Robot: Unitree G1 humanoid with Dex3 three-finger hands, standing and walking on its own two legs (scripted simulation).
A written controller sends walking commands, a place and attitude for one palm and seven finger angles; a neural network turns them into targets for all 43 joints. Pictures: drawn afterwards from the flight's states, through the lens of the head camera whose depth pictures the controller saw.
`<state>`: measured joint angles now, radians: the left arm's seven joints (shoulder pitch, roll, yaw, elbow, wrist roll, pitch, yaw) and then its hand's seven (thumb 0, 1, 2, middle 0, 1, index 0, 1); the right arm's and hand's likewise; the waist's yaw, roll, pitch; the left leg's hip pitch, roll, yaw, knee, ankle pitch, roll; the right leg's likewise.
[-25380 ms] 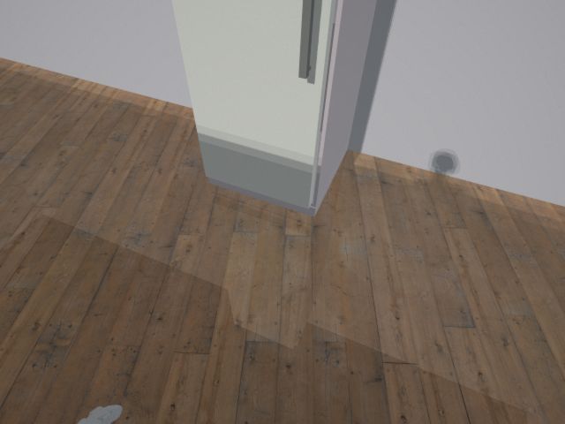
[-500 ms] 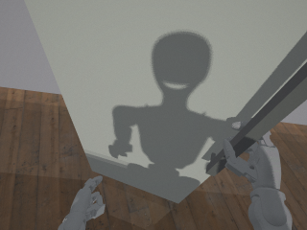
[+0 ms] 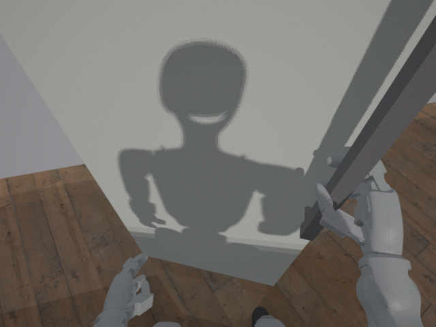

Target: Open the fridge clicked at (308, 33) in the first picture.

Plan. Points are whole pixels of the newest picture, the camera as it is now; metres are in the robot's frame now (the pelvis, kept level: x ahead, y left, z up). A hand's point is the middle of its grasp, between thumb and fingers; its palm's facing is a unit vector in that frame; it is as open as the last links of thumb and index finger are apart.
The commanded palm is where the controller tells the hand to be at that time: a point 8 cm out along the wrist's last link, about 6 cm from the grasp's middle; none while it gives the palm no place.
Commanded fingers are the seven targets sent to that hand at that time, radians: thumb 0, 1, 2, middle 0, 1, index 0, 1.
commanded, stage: walk backward, drawing the door open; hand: right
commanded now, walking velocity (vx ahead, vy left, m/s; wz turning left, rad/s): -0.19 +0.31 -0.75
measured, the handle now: (362, 140) +0.32 -0.15 +0.22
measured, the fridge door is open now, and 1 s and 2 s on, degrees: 27 62 67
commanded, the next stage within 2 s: stop walking and hold the door back in 1.08 s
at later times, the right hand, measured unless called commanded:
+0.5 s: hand (289, 301) +0.15 -0.07 +0.14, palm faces +0.51 +0.82 -0.27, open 7.0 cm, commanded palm +0.10 -0.09 +0.14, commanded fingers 0.00 -0.90 -0.90 0.45 1.40 0.45 1.40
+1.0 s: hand out of the picture +0.04 +0.05 +0.14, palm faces +0.80 +0.55 -0.24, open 6.7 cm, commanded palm -0.03 +0.04 +0.14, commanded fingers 0.00 -0.90 -0.90 0.45 1.40 0.45 1.40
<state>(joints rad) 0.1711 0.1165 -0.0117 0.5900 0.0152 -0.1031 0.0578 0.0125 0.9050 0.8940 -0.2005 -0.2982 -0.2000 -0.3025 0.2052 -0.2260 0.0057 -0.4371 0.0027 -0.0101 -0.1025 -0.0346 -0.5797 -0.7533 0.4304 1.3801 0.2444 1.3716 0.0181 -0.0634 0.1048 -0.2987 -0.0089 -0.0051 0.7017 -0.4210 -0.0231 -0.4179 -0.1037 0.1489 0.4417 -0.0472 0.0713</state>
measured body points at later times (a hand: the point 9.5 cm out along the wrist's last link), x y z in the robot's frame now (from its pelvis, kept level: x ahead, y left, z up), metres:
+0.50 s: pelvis -0.05 +0.20 +0.00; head +0.01 +0.18 +0.44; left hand +0.19 +0.32 -0.11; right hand +0.12 -0.11 +0.15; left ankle +0.07 +0.32 -0.70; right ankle -0.05 -0.02 -0.73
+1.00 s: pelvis -0.03 +0.37 +0.01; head +0.00 +0.31 +0.45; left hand +0.25 +0.40 -0.08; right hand -0.01 +0.02 +0.15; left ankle +0.11 +0.46 -0.66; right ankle -0.09 +0.24 -0.73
